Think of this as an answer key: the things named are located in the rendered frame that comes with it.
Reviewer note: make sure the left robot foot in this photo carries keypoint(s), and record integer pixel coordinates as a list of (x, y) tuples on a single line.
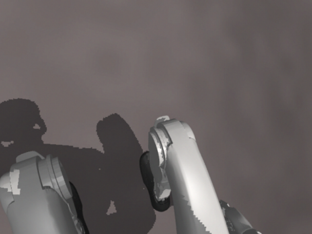
[(78, 207)]

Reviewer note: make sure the right robot foot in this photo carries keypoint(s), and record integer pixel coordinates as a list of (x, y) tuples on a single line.
[(148, 180)]

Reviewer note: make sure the right robot hand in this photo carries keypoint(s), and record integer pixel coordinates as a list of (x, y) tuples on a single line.
[(236, 222)]

